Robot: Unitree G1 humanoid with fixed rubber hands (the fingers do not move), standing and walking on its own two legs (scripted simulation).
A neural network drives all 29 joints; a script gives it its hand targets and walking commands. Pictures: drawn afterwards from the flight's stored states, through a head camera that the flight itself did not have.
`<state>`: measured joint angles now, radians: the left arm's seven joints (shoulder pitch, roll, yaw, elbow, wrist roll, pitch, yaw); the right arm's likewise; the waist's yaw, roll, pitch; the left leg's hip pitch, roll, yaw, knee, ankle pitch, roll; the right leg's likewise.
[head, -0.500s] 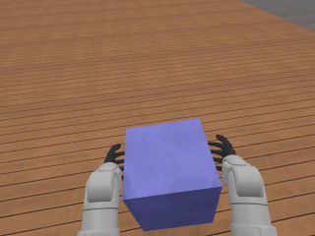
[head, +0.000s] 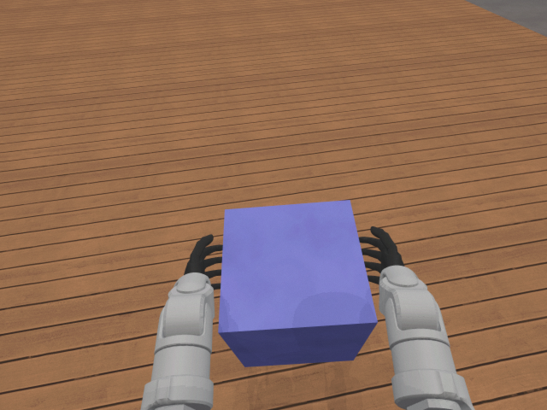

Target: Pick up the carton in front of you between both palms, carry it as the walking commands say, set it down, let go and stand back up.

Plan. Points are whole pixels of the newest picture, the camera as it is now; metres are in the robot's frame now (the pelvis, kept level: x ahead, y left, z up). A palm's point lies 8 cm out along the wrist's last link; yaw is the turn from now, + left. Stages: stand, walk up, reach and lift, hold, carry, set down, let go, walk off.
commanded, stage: carry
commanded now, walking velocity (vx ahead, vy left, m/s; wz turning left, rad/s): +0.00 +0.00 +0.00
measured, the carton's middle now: (293, 290) +0.33 +0.00 -0.05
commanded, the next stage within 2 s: hold in 0.38 s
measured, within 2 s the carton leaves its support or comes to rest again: neither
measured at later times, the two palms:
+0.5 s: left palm (200, 284) +0.29 +0.14 +0.04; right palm (399, 278) +0.29 -0.16 +0.05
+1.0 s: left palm (223, 278) +0.35 +0.12 -0.03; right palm (389, 279) +0.33 -0.17 -0.03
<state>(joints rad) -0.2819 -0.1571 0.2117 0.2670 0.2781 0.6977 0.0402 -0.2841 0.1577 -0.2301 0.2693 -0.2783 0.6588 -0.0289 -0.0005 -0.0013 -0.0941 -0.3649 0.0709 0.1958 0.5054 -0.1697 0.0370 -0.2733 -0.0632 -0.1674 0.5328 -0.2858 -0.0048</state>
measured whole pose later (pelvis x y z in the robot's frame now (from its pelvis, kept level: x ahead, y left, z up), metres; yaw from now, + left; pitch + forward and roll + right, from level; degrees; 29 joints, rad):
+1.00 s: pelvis -0.03 +0.00 -0.02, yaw -6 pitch +5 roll +0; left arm -0.67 -0.22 0.59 0.57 0.52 0.43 0.01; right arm -0.69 0.19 -0.58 0.65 -0.52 0.39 0.01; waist 0.04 -0.03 0.13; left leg -0.55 -0.03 -0.03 0.68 -0.22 0.01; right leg -0.50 0.05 0.07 0.72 -0.30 -0.01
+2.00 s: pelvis -0.07 +0.00 -0.26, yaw -8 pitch +45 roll +0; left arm -1.06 -0.03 0.59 0.60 0.24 0.33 0.09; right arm -1.23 -0.06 -0.33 0.87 -0.21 0.28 -0.12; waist 0.13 -0.07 -0.05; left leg -2.01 -0.07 -0.07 1.68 -0.46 -0.05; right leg -1.96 0.16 0.05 1.73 -0.55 0.01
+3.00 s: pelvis -0.07 -0.02 -0.37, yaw -7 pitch +40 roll +4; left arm -1.34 0.10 0.61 0.77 0.13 0.28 0.04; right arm -1.69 -0.30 0.01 1.22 0.01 0.24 -0.13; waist 0.20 -0.06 0.36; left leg -2.22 -0.04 -0.02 2.08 -0.57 -0.07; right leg -2.21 0.19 0.03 2.17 -0.66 -0.01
